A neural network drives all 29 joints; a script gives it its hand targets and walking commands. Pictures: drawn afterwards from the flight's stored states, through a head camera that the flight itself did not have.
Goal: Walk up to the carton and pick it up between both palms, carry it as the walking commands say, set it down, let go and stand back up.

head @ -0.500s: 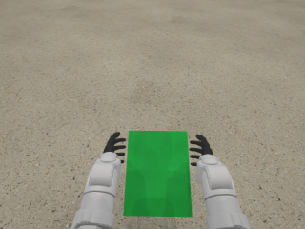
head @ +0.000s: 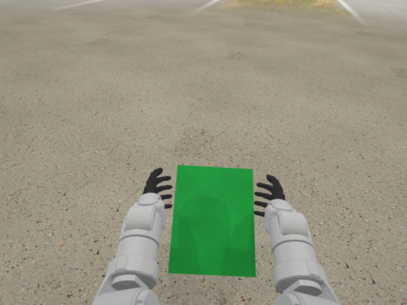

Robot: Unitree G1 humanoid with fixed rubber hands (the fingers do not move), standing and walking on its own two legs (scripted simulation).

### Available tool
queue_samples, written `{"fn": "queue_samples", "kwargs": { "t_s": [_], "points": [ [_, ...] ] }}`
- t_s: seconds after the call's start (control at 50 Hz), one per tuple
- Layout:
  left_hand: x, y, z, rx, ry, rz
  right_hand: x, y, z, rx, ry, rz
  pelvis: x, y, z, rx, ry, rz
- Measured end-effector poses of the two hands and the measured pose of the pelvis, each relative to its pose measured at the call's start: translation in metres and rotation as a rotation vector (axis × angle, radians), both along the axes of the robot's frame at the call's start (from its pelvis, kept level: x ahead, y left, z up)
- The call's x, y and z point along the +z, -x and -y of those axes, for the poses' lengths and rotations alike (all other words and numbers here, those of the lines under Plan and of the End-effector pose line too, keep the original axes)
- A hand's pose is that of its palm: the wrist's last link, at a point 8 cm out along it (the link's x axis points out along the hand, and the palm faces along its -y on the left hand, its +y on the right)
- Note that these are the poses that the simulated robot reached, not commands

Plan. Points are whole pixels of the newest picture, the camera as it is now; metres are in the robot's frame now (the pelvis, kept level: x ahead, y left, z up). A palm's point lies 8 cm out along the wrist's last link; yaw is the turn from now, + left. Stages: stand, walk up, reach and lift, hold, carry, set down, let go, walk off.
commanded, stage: hold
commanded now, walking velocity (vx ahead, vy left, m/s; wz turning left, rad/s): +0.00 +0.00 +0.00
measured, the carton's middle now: (211, 220) +0.35 -0.01 -0.04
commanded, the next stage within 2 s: set down in 0.14 s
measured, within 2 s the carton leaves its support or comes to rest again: neither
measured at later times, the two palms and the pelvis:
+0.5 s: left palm (155, 204) +0.34 +0.13 +0.03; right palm (271, 213) +0.33 -0.14 +0.02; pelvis +0.02 +0.00 +0.00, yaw +0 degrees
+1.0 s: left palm (158, 231) +0.35 +0.13 -0.09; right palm (257, 238) +0.33 -0.13 -0.09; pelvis +0.01 +0.01 -0.04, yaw -1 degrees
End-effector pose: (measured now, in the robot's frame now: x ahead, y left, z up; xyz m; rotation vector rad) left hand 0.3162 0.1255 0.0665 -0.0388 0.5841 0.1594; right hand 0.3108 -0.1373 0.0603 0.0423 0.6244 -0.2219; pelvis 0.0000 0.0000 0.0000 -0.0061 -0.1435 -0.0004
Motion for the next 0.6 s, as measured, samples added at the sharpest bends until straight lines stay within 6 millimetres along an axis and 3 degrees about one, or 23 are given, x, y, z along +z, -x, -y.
{"fn": "queue_samples", "kwargs": {
  "t_s": [0.18,0.28,0.46,0.6],
  "points": [
    [-0.002,-0.007,0.006,-0.007,-0.007,-0.012,-0.002,-0.007,0.005,-0.005,-0.008,-0.01,0.001,-0.006,0.004,-0.001,-0.001,-0.008],
    [-0.019,-0.009,0.0,-0.011,0.006,-0.075,-0.022,-0.007,0.002,-0.002,-0.024,-0.08,0.001,-0.011,0.006,0.0,-0.002,-0.013],
    [-0.034,-0.022,0.001,-0.043,0.003,-0.067,-0.038,-0.018,0.004,-0.017,-0.023,-0.068,0.0,-0.019,0.003,0.0,0.002,-0.026],
    [-0.059,-0.029,-0.006,-0.036,0.001,-0.093,-0.06,-0.026,-0.003,-0.001,-0.011,-0.09,-0.002,-0.024,0.0,-0.001,0.007,-0.068]
  ]
}}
